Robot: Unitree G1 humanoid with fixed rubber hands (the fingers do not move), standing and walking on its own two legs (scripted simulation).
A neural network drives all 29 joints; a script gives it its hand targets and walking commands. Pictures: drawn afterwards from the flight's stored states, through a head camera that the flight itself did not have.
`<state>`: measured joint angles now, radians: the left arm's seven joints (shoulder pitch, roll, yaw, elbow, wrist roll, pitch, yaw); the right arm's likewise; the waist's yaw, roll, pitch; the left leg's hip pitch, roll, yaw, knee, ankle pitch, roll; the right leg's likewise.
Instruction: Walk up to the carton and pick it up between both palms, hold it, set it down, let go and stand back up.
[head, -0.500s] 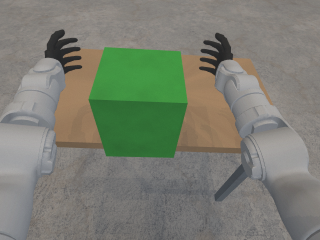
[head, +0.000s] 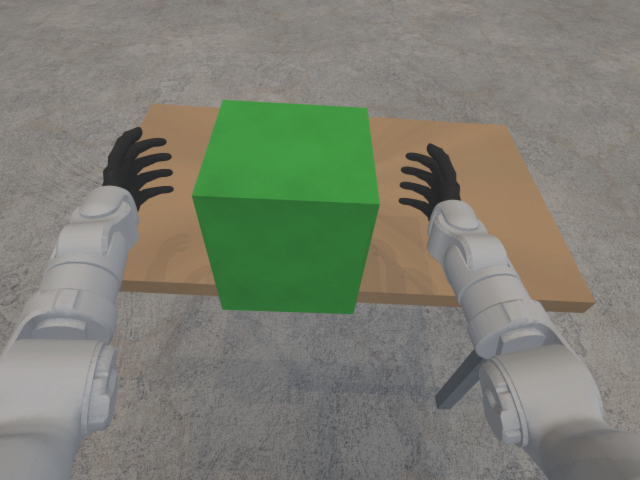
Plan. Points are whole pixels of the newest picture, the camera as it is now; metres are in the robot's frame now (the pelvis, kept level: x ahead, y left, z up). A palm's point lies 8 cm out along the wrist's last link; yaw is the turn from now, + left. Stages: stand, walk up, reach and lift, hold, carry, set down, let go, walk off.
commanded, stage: set down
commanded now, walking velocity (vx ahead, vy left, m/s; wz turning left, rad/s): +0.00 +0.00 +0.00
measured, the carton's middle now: (291, 213) +0.47 +0.05 +0.04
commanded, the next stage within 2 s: let go in 1.96 s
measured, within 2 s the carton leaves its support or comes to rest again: neither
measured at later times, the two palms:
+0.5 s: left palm (116, 253) +0.35 +0.26 +0.09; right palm (436, 264) +0.35 -0.14 +0.08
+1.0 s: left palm (114, 347) +0.26 +0.25 +0.02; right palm (437, 344) +0.28 -0.15 +0.01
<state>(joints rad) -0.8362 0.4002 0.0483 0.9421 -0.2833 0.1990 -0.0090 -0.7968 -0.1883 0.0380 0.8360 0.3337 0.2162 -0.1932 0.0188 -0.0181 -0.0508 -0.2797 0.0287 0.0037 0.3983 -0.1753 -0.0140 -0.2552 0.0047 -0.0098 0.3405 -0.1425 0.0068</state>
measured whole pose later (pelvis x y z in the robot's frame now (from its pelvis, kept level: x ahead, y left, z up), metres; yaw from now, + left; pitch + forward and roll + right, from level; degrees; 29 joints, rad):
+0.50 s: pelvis +0.00 +0.01 +0.00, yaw -1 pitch -1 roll -1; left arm -0.48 0.31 0.11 0.55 -0.22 0.24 -0.02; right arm -0.42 -0.12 0.01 0.50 0.27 0.18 -0.20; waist 0.05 -0.02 0.02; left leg -0.17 0.02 0.02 0.37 -0.17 0.00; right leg -0.16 -0.01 0.01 0.32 -0.14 0.02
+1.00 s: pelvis +0.01 +0.01 +0.00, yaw -1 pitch -4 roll -1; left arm -0.01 0.23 0.08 0.32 -0.17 0.09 -0.03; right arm -0.01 -0.09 0.05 0.36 0.19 0.01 -0.14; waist 0.06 -0.01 0.06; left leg -0.10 0.01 0.03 0.36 -0.20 0.00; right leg -0.08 -0.01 0.01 0.31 -0.16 0.02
